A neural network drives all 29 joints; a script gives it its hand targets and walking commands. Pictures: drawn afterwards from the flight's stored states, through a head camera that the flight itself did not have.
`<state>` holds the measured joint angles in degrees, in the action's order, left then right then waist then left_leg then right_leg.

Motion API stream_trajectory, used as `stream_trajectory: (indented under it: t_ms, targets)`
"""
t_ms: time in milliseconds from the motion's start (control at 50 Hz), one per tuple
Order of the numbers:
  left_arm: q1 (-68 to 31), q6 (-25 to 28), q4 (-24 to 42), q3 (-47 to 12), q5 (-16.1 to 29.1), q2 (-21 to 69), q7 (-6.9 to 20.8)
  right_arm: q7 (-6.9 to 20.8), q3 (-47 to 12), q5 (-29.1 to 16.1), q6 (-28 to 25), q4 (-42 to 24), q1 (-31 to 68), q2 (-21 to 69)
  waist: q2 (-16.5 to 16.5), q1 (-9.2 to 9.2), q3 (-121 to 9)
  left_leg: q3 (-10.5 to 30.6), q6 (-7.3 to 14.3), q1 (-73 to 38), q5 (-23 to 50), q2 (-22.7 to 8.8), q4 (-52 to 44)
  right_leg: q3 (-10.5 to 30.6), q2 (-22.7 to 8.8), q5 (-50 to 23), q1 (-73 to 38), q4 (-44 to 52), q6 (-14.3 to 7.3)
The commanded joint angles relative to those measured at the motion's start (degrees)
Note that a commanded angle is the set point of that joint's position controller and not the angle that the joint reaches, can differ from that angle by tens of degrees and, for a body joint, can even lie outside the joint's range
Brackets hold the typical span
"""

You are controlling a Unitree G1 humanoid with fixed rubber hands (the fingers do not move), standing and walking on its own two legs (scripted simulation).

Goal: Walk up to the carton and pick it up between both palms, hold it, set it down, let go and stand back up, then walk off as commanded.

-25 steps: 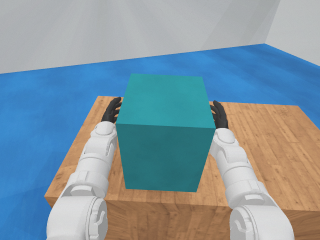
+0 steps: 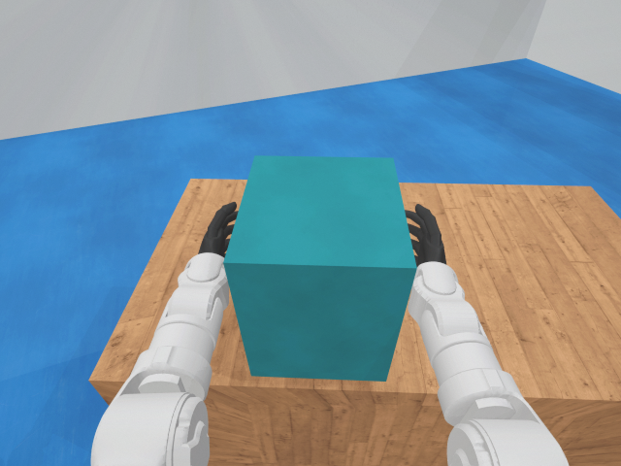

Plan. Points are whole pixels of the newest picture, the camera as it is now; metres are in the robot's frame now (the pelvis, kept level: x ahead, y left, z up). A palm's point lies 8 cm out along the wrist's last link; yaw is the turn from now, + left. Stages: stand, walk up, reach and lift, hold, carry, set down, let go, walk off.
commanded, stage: set down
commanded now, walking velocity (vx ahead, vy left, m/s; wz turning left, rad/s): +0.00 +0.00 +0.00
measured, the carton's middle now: (320, 269) +0.39 -0.07 +0.07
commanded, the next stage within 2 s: none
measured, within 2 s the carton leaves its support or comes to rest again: rests again in 0.70 s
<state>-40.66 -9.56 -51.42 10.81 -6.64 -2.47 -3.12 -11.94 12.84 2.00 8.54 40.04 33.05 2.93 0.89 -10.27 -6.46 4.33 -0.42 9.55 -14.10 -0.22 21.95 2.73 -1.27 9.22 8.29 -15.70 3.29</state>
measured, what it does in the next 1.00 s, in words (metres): stands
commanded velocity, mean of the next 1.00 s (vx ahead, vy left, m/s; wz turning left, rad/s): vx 0.00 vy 0.00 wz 0.00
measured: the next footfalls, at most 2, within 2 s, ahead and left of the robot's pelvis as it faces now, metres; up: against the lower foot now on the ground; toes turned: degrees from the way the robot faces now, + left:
none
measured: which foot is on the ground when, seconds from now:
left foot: down 0.00-1.00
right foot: down 0.00-1.00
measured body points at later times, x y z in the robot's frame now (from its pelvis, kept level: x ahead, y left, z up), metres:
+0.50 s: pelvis -0.01 +0.00 +0.00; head -0.03 +0.02 +0.45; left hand +0.41 +0.05 +0.08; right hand +0.33 -0.23 +0.09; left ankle -0.03 +0.12 -0.75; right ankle -0.01 -0.16 -0.75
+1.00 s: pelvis -0.01 -0.01 +0.00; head +0.00 +0.00 +0.45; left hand +0.42 +0.05 +0.07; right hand +0.34 -0.24 +0.07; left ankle -0.03 +0.12 -0.75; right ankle -0.01 -0.16 -0.75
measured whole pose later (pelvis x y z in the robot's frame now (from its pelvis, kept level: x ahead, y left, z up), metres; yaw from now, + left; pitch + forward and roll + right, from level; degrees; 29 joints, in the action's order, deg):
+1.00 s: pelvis -0.01 -0.01 +0.00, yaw -2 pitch +3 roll +0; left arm -45.1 5.5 -64.1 18.6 -12.8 -1.5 1.3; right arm -7.6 24.7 13.2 -5.9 46.7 34.0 5.5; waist -0.3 -9.5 -3.5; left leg 1.7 -0.7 10.8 -12.2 -0.4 19.6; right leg 3.1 -1.7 9.3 12.6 -18.4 2.9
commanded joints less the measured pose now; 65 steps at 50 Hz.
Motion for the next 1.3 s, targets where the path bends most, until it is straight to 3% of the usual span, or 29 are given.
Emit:
stream_trajectory:
  t_ms: [0,80,160,300,380,500,700,780,900,1000,1060,1120,1180,1240,1280]
  targets:
    - [-52.9,6.5,16.7,-19.4,4.0,38.2,11.2,9.1,-23.1,-0.8,-6.4,-16.5,51.6,36.1,-0.2,-2.12,-36.3,-5.1,-4.1,-7.2,25.1,2.8,-0.8,-4.9,3.4,-42.2,-20.4,-5.9,1.1]
    - [-53.5,6.7,13.6,-19.1,3.6,39.0,11.6,9.5,-19.4,0.8,-6.8,-13.2,51.7,34.8,1.9,-3.21,-32.3,-5.0,-4.8,-10.4,24.2,2.0,-0.7,-5.9,3.9,-33.6,-14.9,-4.2,0.1]
    - [-53.8,7.1,9.5,-17.0,2.4,39.1,11.9,10.5,-15.5,2.5,-7.6,-9.8,52.6,33.6,3.7,-3.12,-27.9,-4.9,-5.4,-12.9,24.1,1.2,-0.5,-6.9,4.4,-25.5,-9.4,-2.8,-0.8]
    - [-54.4,9.0,2.4,-10.7,-0.9,36.5,12.1,13.2,-10.0,5.4,-9.6,-5.1,54.2,31.8,4.9,-0.95,-24.7,-5.6,-5.5,-12.6,22.8,0.5,-1.1,-7.5,4.6,-18.3,-6.4,-2.3,-1.3]
    - [-55.5,11.6,1.6,-8.1,-2.5,34.8,11.8,14.6,-8.8,7.3,-11.0,-2.7,52.6,32.1,4.5,0.66,-27.1,-6.5,-5.2,-11.6,23.5,0.4,-1.3,-7.3,4.5,-19.8,-7.9,-3.0,-1.1]
    - [-55.6,16.7,2.3,-7.2,-3.0,33.4,11.4,15.6,-10.4,9.8,-13.2,-1.5,48.4,35.5,1.8,1.81,-33.1,-8.1,-3.9,-5.8,23.0,1.0,-1.7,-5.9,3.5,-29.4,-15.6,-5.4,-0.2]
    - [-49.4,19.4,-1.5,-5.1,-4.7,29.5,12.7,13.3,-13.9,11.5,-14.7,-4.0,43.5,37.4,-4.8,2.02,-31.8,-7.6,-0.3,6.6,15.5,2.3,-5.4,-2.8,0.7,-46.0,-28.8,-9.8,2.8]
    - [-48.2,19.5,-1.3,-4.5,-5.5,27.6,12.9,12.5,-13.4,12.0,-15.7,-4.5,41.7,34.8,-4.8,1.54,-32.1,-7.2,-0.4,5.4,16.7,2.1,-5.7,-3.3,0.6,-47.3,-28.3,-9.8,3.0]
    - [-46.7,20.5,1.4,-0.8,-7.1,18.7,11.0,11.5,-5.2,13.6,-18.2,-3.4,37.3,23.7,-2.4,1.13,-31.7,-7.5,-1.2,0.4,18.4,1.0,-4.7,-4.9,1.0,-42.8,-22.7,-9.0,2.2]
    - [-39.6,19.8,0.0,3.1,-4.8,-0.2,4.9,7.8,1.1,9.4,-20.0,0.5,31.4,1.5,0.8,1.49,-27.9,-8.4,-2.5,-3.5,20.8,0.2,-2.0,-5.8,2.1,-35.1,-15.2,-6.8,0.5]
    - [-40.8,18.8,2.6,-0.8,0.5,-3.4,1.4,5.9,-0.7,4.0,-19.6,0.4,32.4,-2.2,2.8,1.29,-28.2,-8.2,-3.2,-3.4,21.3,0.2,0.8,-6.0,3.3,-31.2,-9.9,-6.5,-0.7]
    - [-40.9,17.4,2.2,-5.5,7.1,-10.0,-1.3,3.9,-3.0,-2.9,-18.7,0.7,33.1,-10.2,4.5,1.0,-34.2,-8.1,-4.4,-3.2,22.9,0.2,4.7,-5.1,3.9,-31.9,-5.8,-7.7,-1.7]
    - [-40.8,15.0,0.3,-8.0,11.8,-16.8,-2.7,1.5,-4.2,-8.6,-16.9,0.6,33.3,-19.1,4.3,0.28,-39.1,-8.3,-5.1,-2.0,24.2,0.0,7.7,-4.0,4.1,-35.3,-6.2,-9.9,-2.1]
    - [-41.4,13.7,2.2,-9.6,14.5,-15.3,-2.5,-0.5,-5.2,-10.8,-15.5,-3.7,33.8,-17.4,1.7,0.08,-40.1,-8.4,-4.9,1.0,23.3,0.0,8.1,-3.9,4.0,-36.7,-8.0,-11.6,-1.2]
    - [-39.8,13.2,5.6,-10.6,15.7,-14.6,-2.3,-0.8,-6.4,-12.8,-14.7,-7.4,33.5,-17.2,1.8,0.69,-42.0,-8.2,-5.0,0.3,26.4,0.0,8.5,-4.1,4.2,-38.1,-7.6,-12.5,-0.8]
